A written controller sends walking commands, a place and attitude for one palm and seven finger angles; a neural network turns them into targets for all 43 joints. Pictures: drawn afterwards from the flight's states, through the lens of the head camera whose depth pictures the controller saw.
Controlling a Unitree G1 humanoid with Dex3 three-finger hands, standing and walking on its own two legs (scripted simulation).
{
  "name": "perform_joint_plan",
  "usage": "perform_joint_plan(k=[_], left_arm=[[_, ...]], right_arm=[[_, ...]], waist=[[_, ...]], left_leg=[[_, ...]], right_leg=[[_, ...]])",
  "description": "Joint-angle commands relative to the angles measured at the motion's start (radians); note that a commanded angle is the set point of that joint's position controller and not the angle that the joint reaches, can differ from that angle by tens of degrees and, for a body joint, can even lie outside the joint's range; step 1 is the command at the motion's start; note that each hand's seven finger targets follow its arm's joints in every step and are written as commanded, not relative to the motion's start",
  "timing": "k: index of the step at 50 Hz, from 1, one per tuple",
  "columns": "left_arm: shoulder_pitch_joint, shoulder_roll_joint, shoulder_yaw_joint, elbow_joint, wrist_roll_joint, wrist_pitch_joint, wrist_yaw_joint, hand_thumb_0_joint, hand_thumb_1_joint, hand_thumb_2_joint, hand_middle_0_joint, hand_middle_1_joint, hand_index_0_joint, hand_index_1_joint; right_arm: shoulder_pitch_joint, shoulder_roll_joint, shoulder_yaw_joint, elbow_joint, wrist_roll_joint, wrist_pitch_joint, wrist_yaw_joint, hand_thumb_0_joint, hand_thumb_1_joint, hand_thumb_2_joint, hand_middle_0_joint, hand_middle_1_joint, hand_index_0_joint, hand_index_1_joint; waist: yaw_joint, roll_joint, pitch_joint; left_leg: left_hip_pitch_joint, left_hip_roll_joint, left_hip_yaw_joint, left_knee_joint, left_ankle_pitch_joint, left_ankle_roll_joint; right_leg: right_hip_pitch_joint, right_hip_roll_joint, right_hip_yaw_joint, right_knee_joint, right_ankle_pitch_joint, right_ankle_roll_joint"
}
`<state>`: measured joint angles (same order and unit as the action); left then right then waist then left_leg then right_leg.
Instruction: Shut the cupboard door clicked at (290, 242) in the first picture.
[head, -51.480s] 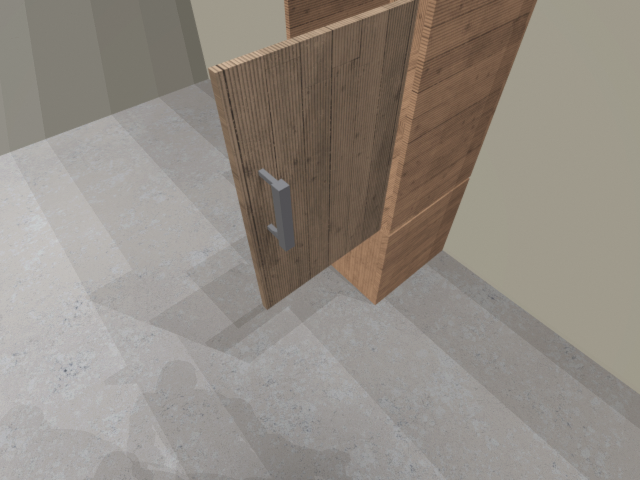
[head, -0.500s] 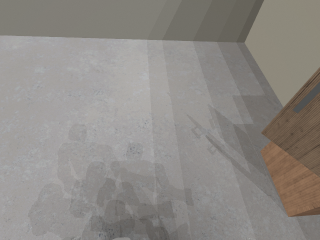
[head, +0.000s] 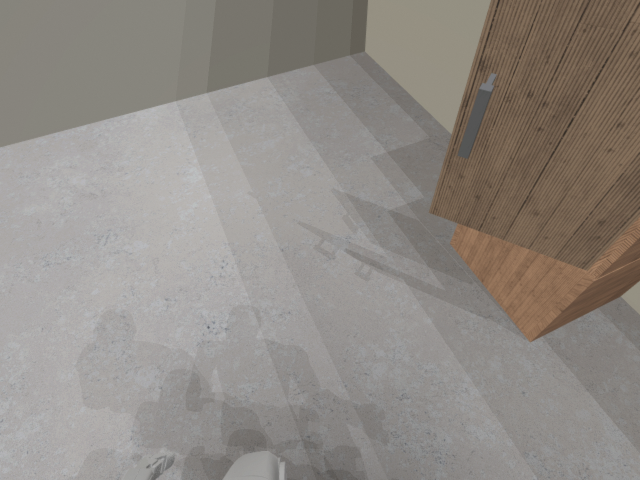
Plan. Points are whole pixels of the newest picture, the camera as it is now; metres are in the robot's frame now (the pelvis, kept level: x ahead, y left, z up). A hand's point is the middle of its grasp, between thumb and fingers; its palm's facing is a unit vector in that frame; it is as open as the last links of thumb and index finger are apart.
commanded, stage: turn to face it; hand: left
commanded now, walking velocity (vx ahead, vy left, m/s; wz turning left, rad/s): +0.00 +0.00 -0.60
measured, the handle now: (477, 117) +0.74 -0.28 +0.00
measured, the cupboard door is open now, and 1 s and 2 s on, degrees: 37 37 37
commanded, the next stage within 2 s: take the last steps up to it in 0.70 s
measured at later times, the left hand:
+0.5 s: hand (191, 463) +0.16 +0.20 -0.15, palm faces -0.25 -0.94 -0.23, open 7.4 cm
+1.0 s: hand (221, 469) +0.16 +0.16 -0.18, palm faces -0.40 -0.90 -0.16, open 7.4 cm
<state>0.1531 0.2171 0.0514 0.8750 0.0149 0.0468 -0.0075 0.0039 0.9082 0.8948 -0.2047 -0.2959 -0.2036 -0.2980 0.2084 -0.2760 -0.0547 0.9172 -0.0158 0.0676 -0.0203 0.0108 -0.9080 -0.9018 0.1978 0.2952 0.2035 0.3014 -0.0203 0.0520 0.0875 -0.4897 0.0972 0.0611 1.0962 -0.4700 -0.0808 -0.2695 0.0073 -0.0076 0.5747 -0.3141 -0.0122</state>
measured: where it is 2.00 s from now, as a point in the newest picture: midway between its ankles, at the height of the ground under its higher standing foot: (414, 457)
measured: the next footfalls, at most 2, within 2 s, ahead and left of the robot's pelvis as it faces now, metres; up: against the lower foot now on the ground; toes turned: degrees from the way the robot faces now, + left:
left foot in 0.22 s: +0.09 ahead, +0.13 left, +0.00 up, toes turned -4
right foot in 0.56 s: -0.02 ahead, -0.11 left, +0.00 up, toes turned -20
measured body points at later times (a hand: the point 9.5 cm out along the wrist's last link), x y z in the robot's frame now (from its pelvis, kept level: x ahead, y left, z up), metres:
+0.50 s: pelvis +0.01 +0.02 +0.01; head +0.05 +0.01 +0.45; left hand +0.17 +0.25 -0.13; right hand +0.00 -0.24 -0.13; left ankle +0.05 +0.14 -0.73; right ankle -0.05 -0.10 -0.69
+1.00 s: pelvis +0.04 +0.01 +0.00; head +0.06 +0.02 +0.45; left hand +0.18 +0.21 -0.16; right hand -0.03 -0.24 -0.13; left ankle +0.07 +0.10 -0.73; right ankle -0.06 -0.09 -0.68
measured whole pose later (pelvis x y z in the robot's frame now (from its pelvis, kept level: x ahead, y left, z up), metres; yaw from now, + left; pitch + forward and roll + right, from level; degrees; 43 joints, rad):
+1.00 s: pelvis +0.04 +0.01 +0.00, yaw -25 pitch +1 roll -1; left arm 0.24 0.22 0.06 0.99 0.03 0.07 -0.03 0.01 0.91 0.89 -0.21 -0.30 -0.20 -0.30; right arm 0.27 -0.19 -0.01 0.94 -0.04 -0.01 -0.02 0.01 -0.91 -0.90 0.20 0.30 0.20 0.30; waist -0.02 -0.04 0.02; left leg -0.28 0.05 0.09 0.59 -0.32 0.02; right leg -0.37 0.03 0.02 0.92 -0.48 -0.02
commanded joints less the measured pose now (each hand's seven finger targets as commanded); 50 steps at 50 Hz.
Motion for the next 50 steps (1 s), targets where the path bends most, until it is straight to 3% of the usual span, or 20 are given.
perform_joint_plan(k=[1,5,8,9,10,11,16,22,25,26,28,29,31,34,40,43,44,46,47,50], left_arm=[[-0.001,0.212,0.058,-0.073,0.01,-0.027,0.018,0.0,0.9,0.9,-0.2,-0.3,-0.2,-0.3],[0.016,0.231,0.066,-0.066,0.013,-0.019,0.011,0.0,0.9,0.9,-0.2,-0.3,-0.2,-0.3],[-0.027,0.225,0.066,-0.07,0.005,-0.011,0.009,0.0,0.9,0.9,-0.2,-0.3,-0.2,-0.3],[-0.023,0.189,0.059,-0.078,-0.002,-0.005,0.006,0.0,0.9,0.9,-0.2,-0.3,-0.2,-0.3],[0.025,0.125,0.047,-0.092,-0.011,0.002,-0.003,0.0,0.9,0.9,-0.2,-0.3,-0.2,-0.3],[0.008,0.126,0.039,-0.11,-0.003,-0.005,-0.007,0.0,0.9,0.9,-0.2,-0.3,-0.2,-0.3],[-0.007,0.116,0.054,-0.068,0.007,0.013,-0.033,0.0,0.9,0.9,-0.2,-0.3,-0.2,-0.3],[-0.037,0.073,0.035,-0.07,0.004,0.012,-0.031,0.0,0.9,0.9,-0.2,-0.3,-0.2,-0.3],[0.01,0.081,0.033,-0.05,0.004,0.003,-0.024,0.0,0.9,0.9,-0.2,-0.3,-0.2,-0.3],[0.06,0.105,0.038,-0.034,0.006,-0.003,-0.02,0.0,0.9,0.9,-0.2,-0.3,-0.2,-0.3],[0.132,0.269,0.065,-0.007,0.019,-0.024,0.001,0.0,0.9,0.9,-0.2,-0.3,-0.2,-0.3],[0.161,0.284,0.059,-0.004,0.008,-0.023,0.007,0.0,0.9,0.9,-0.2,-0.3,-0.2,-0.3],[0.069,0.214,0.055,-0.009,0.009,-0.027,0.026,0.0,0.9,0.9,-0.2,-0.3,-0.2,-0.3],[0.029,0.167,0.036,-0.019,0.006,-0.037,0.026,0.0,0.9,0.9,-0.2,-0.3,-0.2,-0.3],[0.059,0.181,0.046,0.008,0.014,-0.033,0.027,0.0,0.9,0.9,-0.2,-0.3,-0.2,-0.3],[0.035,0.172,0.048,0.02,0.006,-0.029,0.017,0.0,0.9,0.9,-0.2,-0.3,-0.2,-0.3],[0.026,0.153,0.043,0.019,0.0,-0.025,0.01,0.0,0.9,0.9,-0.2,-0.3,-0.2,-0.3],[0.047,0.05,0.022,-0.015,0.0,-0.024,-0.007,0.0,0.9,0.9,-0.2,-0.3,-0.2,-0.3],[-0.017,0.091,0.03,-0.038,0.015,-0.022,-0.015,0.0,0.9,0.9,-0.2,-0.3,-0.2,-0.3],[-0.025,0.086,0.045,-0.002,0.022,-0.028,-0.037,0.0,0.9,0.9,-0.2,-0.3,-0.2,-0.3]], right_arm=[[-0.02,-0.059,-0.012,-0.104,0.003,-0.035,0.002,0.0,-0.9,-0.9,0.2,0.3,0.2,0.3],[-0.041,-0.05,-0.013,-0.124,0.007,-0.04,0.0,0.0,-0.9,-0.9,0.2,0.3,0.2,0.3],[0.051,-0.055,-0.012,-0.098,0.01,-0.054,-0.008,0.0,-0.9,-0.9,0.2,0.3,0.2,0.3],[0.083,-0.09,-0.017,-0.09,0.006,-0.065,-0.012,0.0,-0.9,-0.9,0.2,0.3,0.2,0.3],[0.094,-0.19,-0.033,-0.095,-0.009,-0.073,-0.015,0.0,-0.9,-0.9,0.2,0.3,0.2,0.3],[0.129,-0.233,-0.039,-0.11,-0.01,-0.069,-0.016,0.0,-0.9,-0.9,0.2,0.3,0.2,0.3],[-0.016,-0.144,-0.016,-0.129,-0.021,-0.073,-0.026,0.0,-0.9,-0.9,0.2,0.3,0.2,0.3],[0.059,-0.163,-0.031,-0.067,-0.02,-0.063,-0.016,0.0,-0.9,-0.9,0.2,0.3,0.2,0.3],[0.048,-0.169,-0.038,-0.054,-0.013,-0.056,-0.009,0.0,-0.9,-0.9,0.2,0.3,0.2,0.3],[0.035,-0.16,-0.037,-0.056,-0.007,-0.053,-0.005,0.0,-0.9,-0.9,0.2,0.3,0.2,0.3],[-0.032,-0.038,-0.011,-0.112,0.004,-0.048,0.005,0.0,-0.9,-0.9,0.2,0.3,0.2,0.3],[-0.073,-0.058,-0.007,-0.122,0.002,-0.035,-0.001,0.0,-0.9,-0.9,0.2,0.3,0.2,0.3],[-0.038,-0.069,-0.014,-0.08,0.001,-0.029,-0.01,0.0,-0.9,-0.9,0.2,0.3,0.2,0.3],[0.01,-0.046,-0.006,-0.037,-0.001,-0.033,0.0,0.0,-0.9,-0.9,0.2,0.3,0.2,0.3],[-0.014,-0.019,-0.002,-0.036,0.005,-0.037,-0.001,0.0,-0.9,-0.9,0.2,0.3,0.2,0.3],[0.08,-0.009,0.006,-0.008,-0.004,-0.057,-0.005,0.0,-0.9,-0.9,0.2,0.3,0.2,0.3],[0.13,-0.027,0.005,0.009,-0.007,-0.07,-0.007,0.0,-0.9,-0.9,0.2,0.3,0.2,0.3],[0.248,-0.202,-0.031,0.023,-0.03,-0.082,-0.014,0.0,-0.9,-0.9,0.2,0.3,0.2,0.3],[0.262,-0.215,-0.033,0.021,-0.031,-0.086,-0.022,0.0,-0.9,-0.9,0.2,0.3,0.2,0.3],[0.155,-0.118,-0.008,0.002,-0.027,-0.104,-0.023,0.0,-0.9,-0.9,0.2,0.3,0.2,0.3]], waist=[[0.018,-0.202,-0.132],[0.031,-0.222,-0.11],[-0.018,-0.199,-0.136],[-0.026,-0.115,-0.157],[-0.019,0.171,-0.173],[-0.036,0.239,-0.17],[0.017,0.129,-0.105],[-0.018,0.166,-0.143],[0.008,0.14,-0.151],[0.035,0.093,-0.155],[0.083,-0.355,-0.114],[0.107,-0.26,-0.103],[0.049,-0.312,-0.104],[0.015,-0.217,-0.135],[0.034,-0.209,-0.101],[-0.006,-0.199,-0.12],[-0.03,-0.161,-0.112],[-0.069,0.268,-0.099],[-0.088,0.184,-0.068],[-0.024,0.094,0.013]], left_leg=[[-0.049,-0.009,-0.021,-0.081,0.058,-0.015],[0.033,-0.047,-0.014,-0.274,0.051,-0.006],[0.226,-0.074,-0.003,-0.552,0.205,0.004],[0.352,-0.013,-0.058,-0.694,0.261,0.026],[0.458,0.222,-0.308,-0.774,0.316,0.116],[0.407,0.384,-0.426,-0.803,0.413,0.218],[0.312,0.243,-0.134,-0.753,0.533,0.215],[0.355,0.248,-0.058,-0.708,0.593,0.215],[0.294,0.239,-0.027,-0.639,0.548,0.181],[0.223,0.212,0.0,-0.579,0.474,0.142],[-0.114,-0.024,0.115,-0.211,-0.143,0.018],[-0.109,-0.018,-0.014,-0.074,-0.156,0.025],[-0.161,-0.004,-0.072,0.049,-0.058,0.02],[-0.078,-0.015,-0.035,-0.015,0.048,0.003],[0.028,-0.05,-0.009,-0.273,0.043,0.013],[0.231,-0.072,0.032,-0.536,0.179,0.023],[0.361,-0.057,0.02,-0.657,0.216,0.035],[0.494,0.343,-0.518,-0.882,-0.086,0.2],[0.423,0.403,-0.583,-0.941,-0.153,0.254],[0.318,0.279,-0.341,-0.934,0.045,0.21]], right_leg=[[0.119,-0.235,0.236,-0.195,0.493,-0.175],[0.058,-0.228,0.318,-0.188,0.424,-0.179],[-0.018,-0.177,0.326,-0.108,0.384,-0.114],[-0.111,-0.113,0.281,-0.037,0.274,-0.06],[-0.272,0.034,0.157,0.151,-0.047,0.003],[-0.285,0.042,0.045,0.388,-0.314,0.03],[-0.268,-0.035,0.011,0.557,-0.184,0.062],[-0.123,-0.007,-0.067,0.253,-0.162,0.044],[0.025,0.007,-0.088,0.029,-0.018,0.026],[0.14,-0.004,-0.067,-0.108,0.096,0.013],[0.266,-0.37,0.378,-0.289,0.413,-0.14],[0.169,-0.406,0.372,-0.272,0.482,-0.206],[0.178,-0.326,0.332,-0.249,0.486,-0.205],[0.177,-0.241,0.179,-0.197,0.623,-0.173],[0.13,-0.249,0.242,-0.212,0.498,-0.192],[0.052,-0.188,0.234,-0.192,0.191,-0.141],[-0.058,-0.146,0.207,-0.152,0.009,-0.104],[-0.362,0.053,-0.017,0.273,-0.303,-0.007],[-0.401,0.005,0.045,0.443,-0.287,-0.01],[-0.403,-0.054,0.056,0.593,-0.08,0.008]])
